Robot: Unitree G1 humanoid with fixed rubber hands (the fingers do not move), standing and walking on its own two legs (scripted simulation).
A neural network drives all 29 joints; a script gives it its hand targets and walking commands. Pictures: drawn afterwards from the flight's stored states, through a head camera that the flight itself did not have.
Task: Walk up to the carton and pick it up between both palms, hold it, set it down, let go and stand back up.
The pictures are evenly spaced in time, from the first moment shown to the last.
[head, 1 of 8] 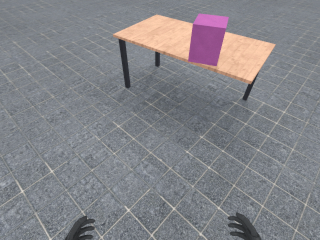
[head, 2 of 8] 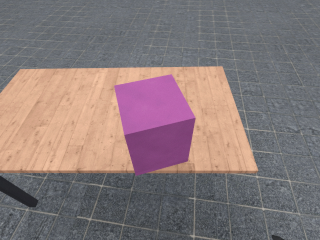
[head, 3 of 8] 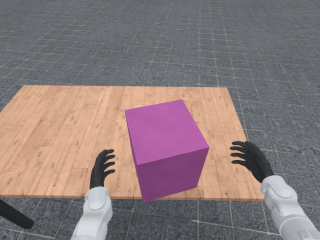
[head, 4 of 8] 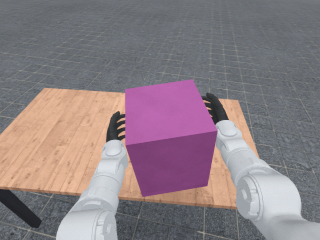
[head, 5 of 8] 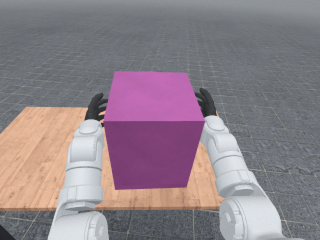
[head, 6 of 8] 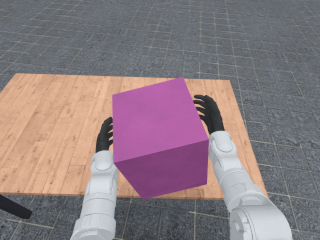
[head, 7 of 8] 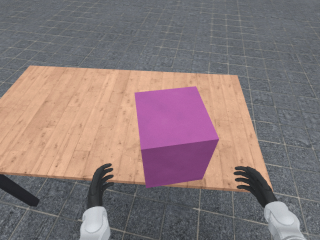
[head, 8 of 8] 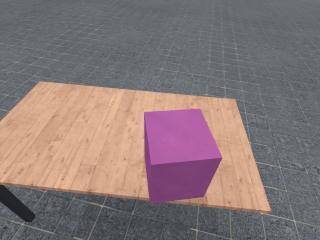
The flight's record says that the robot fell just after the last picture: no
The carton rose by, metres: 0.23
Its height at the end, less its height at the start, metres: +0.00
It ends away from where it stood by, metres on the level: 0.02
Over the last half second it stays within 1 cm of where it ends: yes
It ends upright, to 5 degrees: yes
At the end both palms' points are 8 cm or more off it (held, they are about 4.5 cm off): yes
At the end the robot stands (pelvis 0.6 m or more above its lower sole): yes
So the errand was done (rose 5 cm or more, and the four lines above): yes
